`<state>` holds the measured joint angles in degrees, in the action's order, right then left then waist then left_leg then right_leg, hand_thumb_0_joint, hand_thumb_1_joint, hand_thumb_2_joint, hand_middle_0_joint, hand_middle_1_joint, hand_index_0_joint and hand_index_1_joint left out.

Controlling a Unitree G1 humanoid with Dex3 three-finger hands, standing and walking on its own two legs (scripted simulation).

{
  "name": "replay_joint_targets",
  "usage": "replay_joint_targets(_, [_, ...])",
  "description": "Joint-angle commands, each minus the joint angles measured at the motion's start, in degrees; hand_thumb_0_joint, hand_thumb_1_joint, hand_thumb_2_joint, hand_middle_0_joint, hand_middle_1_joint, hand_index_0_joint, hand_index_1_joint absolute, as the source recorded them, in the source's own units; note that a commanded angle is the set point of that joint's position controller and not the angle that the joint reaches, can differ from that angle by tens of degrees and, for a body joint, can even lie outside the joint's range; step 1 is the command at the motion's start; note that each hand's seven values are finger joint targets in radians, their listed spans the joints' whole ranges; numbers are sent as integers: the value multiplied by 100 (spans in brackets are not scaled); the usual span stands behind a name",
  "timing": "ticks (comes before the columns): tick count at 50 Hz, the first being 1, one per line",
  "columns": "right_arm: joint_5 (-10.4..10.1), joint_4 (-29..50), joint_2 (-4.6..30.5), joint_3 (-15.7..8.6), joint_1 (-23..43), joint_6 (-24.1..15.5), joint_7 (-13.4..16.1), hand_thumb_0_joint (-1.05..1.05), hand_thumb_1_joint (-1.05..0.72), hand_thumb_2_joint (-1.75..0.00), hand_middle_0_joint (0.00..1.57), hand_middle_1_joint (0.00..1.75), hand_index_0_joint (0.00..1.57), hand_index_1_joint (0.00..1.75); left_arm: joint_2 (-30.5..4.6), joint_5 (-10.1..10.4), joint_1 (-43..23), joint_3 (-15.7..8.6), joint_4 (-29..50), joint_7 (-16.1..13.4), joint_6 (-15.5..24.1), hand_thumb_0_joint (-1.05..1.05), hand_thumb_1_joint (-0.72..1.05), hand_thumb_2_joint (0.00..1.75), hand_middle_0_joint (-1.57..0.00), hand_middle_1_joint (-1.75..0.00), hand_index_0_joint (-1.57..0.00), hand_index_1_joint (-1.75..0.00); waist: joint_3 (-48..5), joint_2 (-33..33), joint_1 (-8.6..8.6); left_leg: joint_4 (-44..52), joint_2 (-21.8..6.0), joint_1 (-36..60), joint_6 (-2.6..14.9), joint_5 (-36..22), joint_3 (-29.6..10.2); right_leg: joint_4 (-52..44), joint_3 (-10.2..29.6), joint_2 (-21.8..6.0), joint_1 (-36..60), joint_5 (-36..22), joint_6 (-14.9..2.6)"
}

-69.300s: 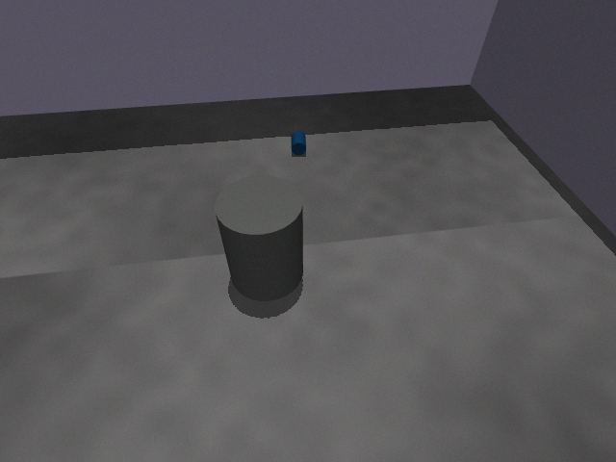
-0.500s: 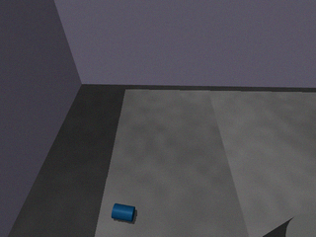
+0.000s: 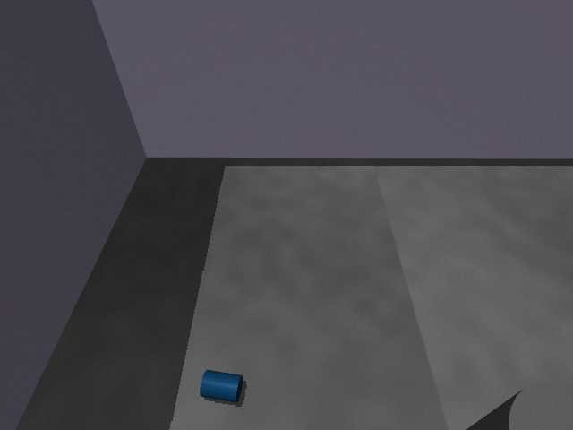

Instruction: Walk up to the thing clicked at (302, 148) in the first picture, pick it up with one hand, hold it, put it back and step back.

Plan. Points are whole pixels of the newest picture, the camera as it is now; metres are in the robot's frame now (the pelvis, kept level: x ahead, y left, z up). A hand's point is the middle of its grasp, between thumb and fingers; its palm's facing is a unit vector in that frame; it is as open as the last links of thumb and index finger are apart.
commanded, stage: stand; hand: left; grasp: from above
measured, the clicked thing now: (221, 385) +0.45 +0.23 -0.74
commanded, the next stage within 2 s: step back in 1.34 s
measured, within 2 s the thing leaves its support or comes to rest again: neither
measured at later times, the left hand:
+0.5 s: hand out of the picture +0.07 +0.24 -0.16, palm faces +0.01 -0.94 -0.33, open 7.4 cm
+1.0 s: hand out of the picture +0.09 +0.24 -0.16, palm faces +0.01 -0.94 -0.33, open 7.4 cm
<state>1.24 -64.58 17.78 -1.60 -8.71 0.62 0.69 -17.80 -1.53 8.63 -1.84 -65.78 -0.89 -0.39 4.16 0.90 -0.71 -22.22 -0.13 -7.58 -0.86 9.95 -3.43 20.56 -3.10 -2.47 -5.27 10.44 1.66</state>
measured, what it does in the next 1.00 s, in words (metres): stands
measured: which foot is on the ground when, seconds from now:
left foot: down 0.00-1.00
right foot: down 0.00-1.00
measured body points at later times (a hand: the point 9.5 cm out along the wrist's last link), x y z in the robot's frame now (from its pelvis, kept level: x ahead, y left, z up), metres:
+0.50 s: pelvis +0.01 -0.01 +0.00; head +0.02 -0.01 +0.45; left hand +0.07 +0.29 -0.13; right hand +0.08 -0.30 -0.14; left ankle +0.03 +0.13 -0.75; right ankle +0.01 -0.14 -0.75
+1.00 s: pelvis +0.02 -0.01 +0.00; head +0.03 -0.01 +0.45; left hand +0.09 +0.29 -0.13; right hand +0.10 -0.30 -0.13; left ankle +0.03 +0.13 -0.75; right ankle +0.01 -0.14 -0.75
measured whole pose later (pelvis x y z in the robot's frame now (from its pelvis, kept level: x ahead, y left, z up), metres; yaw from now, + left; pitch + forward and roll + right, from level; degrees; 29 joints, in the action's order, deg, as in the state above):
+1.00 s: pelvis +0.02 -0.01 +0.00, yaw +0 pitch -3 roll +0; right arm 0.9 -64.6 18.9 -0.3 -6.3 -0.2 0.4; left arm -18.5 -0.8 6.0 -1.5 -65.5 -0.1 0.1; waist 3.5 0.6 -0.5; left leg -19.6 -1.0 -6.6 -1.7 10.1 -3.6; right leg 18.5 -3.3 -1.6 -4.6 10.9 0.9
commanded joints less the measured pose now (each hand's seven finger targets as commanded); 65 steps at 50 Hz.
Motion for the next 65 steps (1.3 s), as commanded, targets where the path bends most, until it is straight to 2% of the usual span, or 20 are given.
replay_joint_targets(1, [-8,332,1113,-171,305,-146,59,0,-90,-90,20,30,20,30,-1130,-2,-193,-199,324,-87,149,0,90,90,-20,-30,-20,-30,-176,13,1,544,-520,-240,242,170,-518,-509,560,-485,-29,291,-202])
replay_joint_targets(4, [-7,321,1086,-141,261,-154,52,0,-90,-90,20,30,20,30,-1148,18,-205,-208,297,-81,154,0,90,90,-20,-30,-20,-30,-209,-34,16,536,-519,-188,229,-63,-489,-503,542,-483,-21,141,-196])
replay_joint_targets(6, [-10,313,1089,-124,279,-158,49,0,-90,-90,20,30,20,30,-1178,29,-222,-212,299,-72,159,0,90,90,-20,-30,-20,-30,-160,-50,15,551,-511,-204,227,20,-481,-518,538,-464,-71,180,-182])
replay_joint_targets(9, [-17,296,1130,-118,229,-169,53,0,-90,-90,20,30,20,30,-1187,36,-297,-216,337,-65,174,0,90,90,-20,-30,-20,-30,-295,-30,32,501,-546,-89,226,-326,-442,-513,593,-520,16,-79,-201])
replay_joint_targets(13, [-13,268,1174,-114,254,-177,64,0,-90,-90,20,30,20,30,-1185,43,-264,-209,305,-52,157,0,90,90,-20,-30,-20,-30,-275,16,28,534,-560,-84,210,-256,-448,-497,570,-490,16,-76,-204])
replay_joint_targets(16, [-21,259,1171,-102,279,-168,59,0,-90,-90,20,30,20,30,-1177,28,-289,-198,298,-44,141,0,90,90,-20,-30,-20,-30,-146,-24,21,614,-557,-213,189,-20,-472,-494,525,-451,-54,188,-202])
replay_joint_targets(20, [-28,259,1171,-98,278,-163,47,0,-90,-90,20,30,20,30,-1207,35,-317,-193,323,-34,155,0,90,90,-20,-30,-20,-30,-171,-62,47,581,-547,-185,195,-51,-443,-544,564,-461,-95,224,-212])
replay_joint_targets(21, [-30,270,1197,-106,323,-179,47,0,-90,-90,20,30,20,30,-1173,41,-294,-181,322,-33,164,0,90,90,-20,-30,-20,-30,-294,2,20,527,-580,-76,213,-272,-441,-531,579,-495,3,36,-220])
replay_joint_targets(24, [-17,266,1162,-80,297,-178,43,0,-90,-90,20,30,20,30,-1223,56,-390,-197,355,-32,175,0,90,90,-20,-30,-20,-30,-302,-23,54,558,-560,-182,195,-289,-426,-526,572,-495,41,-57,-215])
replay_joint_targets(28, [-23,267,1217,-74,316,-218,53,0,-90,-90,20,30,20,30,-1225,76,-371,-203,357,-28,189,0,90,90,-20,-30,-20,-30,-592,-13,29,483,-624,18,199,-1109,-396,-361,535,-534,277,-790,-215])
replay_joint_targets(31, [-30,278,1243,-77,372,-227,57,0,-90,-90,20,30,20,30,-1191,78,-347,-191,366,-35,190,0,90,90,-20,-30,-20,-30,-678,-26,3,400,-636,194,206,-1494,-368,-339,476,-535,289,-1194,-194])
replay_joint_targets(38, [-31,244,1222,-64,370,-184,54,0,-90,-90,20,30,20,30,-1219,76,-424,-190,338,-27,168,0,90,90,-20,-30,-20,-30,-335,-120,37,573,-612,-13,175,-769,-395,-509,482,-494,116,-417,-188])
replay_joint_targets(42, [-41,283,1231,-62,404,-202,38,0,-90,-90,20,30,20,30,-1249,67,-439,-196,354,-21,187,0,90,90,-20,-30,-20,-30,-399,-52,45,578,-621,-23,174,-865,-404,-504,502,-519,181,-510,-198])
replay_joint_targets(43, [-41,302,1267,-66,419,-209,37,0,-90,-90,20,30,20,30,-1260,68,-417,-196,374,-21,203,0,90,90,-20,-30,-20,-30,-515,-39,29,503,-648,82,204,-1038,-377,-485,514,-543,251,-755,-205])
replay_joint_targets(47, [-32,286,1269,-59,382,-193,39,0,-90,-90,20,30,20,30,-1284,60,-495,-201,379,-15,189,0,90,90,-20,-30,-20,-30,-356,-26,78,590,-618,-43,177,-605,-385,-544,520,-516,120,-334,-205])
replay_joint_targets(51, [-40,282,1284,-69,424,-192,31,0,-90,-90,20,30,20,30,-1289,68,-471,-187,386,-2,196,0,90,90,-20,-30,-20,-30,-392,-30,61,594,-629,-61,175,-589,-404,-542,521,-517,155,-247,-212])
replay_joint_targets(53, [-43,302,1276,-75,476,-204,29,0,-90,-90,20,30,20,30,-1281,61,-436,-175,402,-1,203,0,90,90,-20,-30,-20,-30,-574,0,37,517,-661,113,189,-990,-393,-477,497,-540,225,-647,-234])
replay_joint_targets(59, [-53,274,1290,-60,436,-211,24,0,-90,-90,20,30,20,30,-1282,84,-397,-152,411,0,208,0,90,90,-20,-30,-20,-30,-540,-48,34,537,-657,119,186,-1018,-399,-471,482,-536,234,-676,-225])
replay_joint_targets(61, [-49,295,1312,-58,432,-215,24,0,-90,-90,20,30,20,30,-1302,80,-391,-153,430,0,216,0,90,90,-20,-30,-20,-30,-595,-62,55,507,-645,138,185,-1123,-376,-457,493,-543,237,-856,-224])
replay_joint_targets(65, [-44,275,1295,-54,378,-196,15,0,-90,-90,20,30,20,30,-1343,80,-405,-157,435,-7,209,0,90,90,-20,-30,-20,-30,-461,-66,64,603,-638,49,171,-857,-389,-483,493,-533,147,-525,-229])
